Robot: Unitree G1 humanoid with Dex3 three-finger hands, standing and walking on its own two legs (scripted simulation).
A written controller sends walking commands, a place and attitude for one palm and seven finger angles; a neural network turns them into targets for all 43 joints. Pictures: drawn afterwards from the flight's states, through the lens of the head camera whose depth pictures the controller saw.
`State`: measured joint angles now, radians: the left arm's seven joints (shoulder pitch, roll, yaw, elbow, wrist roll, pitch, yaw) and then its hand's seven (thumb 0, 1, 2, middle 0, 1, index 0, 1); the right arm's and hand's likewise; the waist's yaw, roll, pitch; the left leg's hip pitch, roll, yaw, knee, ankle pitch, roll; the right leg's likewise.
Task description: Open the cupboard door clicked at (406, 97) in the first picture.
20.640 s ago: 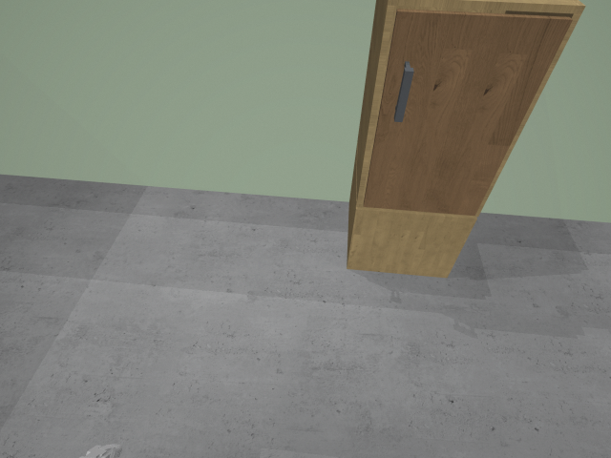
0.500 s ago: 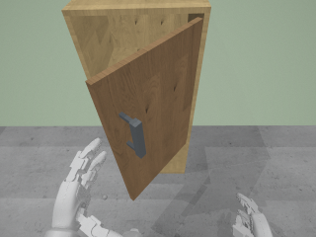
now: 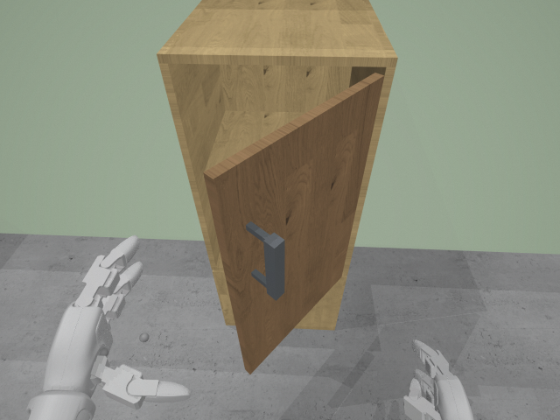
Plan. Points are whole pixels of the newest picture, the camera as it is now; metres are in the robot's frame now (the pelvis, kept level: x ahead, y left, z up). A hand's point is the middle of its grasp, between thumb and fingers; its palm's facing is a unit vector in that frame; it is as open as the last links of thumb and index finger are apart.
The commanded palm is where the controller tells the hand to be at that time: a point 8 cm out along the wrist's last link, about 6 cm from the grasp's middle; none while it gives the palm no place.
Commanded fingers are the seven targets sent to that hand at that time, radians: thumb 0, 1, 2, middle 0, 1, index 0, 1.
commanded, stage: draw the hand back to the body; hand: left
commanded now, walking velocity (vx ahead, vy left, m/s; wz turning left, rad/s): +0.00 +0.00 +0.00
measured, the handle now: (265, 261) +0.33 +0.06 +0.07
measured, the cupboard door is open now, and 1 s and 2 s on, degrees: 50 50 50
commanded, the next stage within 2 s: step back with the hand held close in 0.96 s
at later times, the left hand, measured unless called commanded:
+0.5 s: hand (66, 277) +0.21 +0.25 +0.18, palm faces +0.39 -0.84 -0.38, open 10.0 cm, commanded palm +0.16 +0.30 +0.20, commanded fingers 0.00 0.80 0.86 -0.20 -0.30 -0.20 -0.30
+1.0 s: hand (74, 268) +0.21 +0.24 +0.19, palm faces +0.43 -0.82 -0.39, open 7.4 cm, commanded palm +0.17 +0.28 +0.20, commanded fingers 0.00 0.90 0.90 -0.20 -0.30 -0.20 -0.30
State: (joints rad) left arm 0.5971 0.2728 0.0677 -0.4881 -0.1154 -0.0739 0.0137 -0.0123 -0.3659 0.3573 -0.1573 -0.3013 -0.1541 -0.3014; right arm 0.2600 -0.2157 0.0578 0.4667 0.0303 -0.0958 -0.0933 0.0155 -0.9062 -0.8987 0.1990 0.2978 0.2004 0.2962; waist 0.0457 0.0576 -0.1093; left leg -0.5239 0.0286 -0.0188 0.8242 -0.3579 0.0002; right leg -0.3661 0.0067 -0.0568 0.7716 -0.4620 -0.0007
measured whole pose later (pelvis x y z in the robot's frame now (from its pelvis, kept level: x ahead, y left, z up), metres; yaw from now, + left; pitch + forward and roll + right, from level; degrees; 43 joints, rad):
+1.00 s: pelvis +0.02 -0.02 +0.04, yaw -1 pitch -4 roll +0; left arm 0.47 0.34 0.32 -0.38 -0.08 -0.08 0.12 0.01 0.89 0.90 -0.21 -0.30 -0.21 -0.30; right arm 0.19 -0.23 0.02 0.64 0.00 -0.08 -0.09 0.01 -0.91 -0.90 0.20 0.30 0.20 0.30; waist 0.07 0.06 0.01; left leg -0.14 0.03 0.02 0.41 -0.20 -0.02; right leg 0.00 0.01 -0.02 0.36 -0.29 -0.02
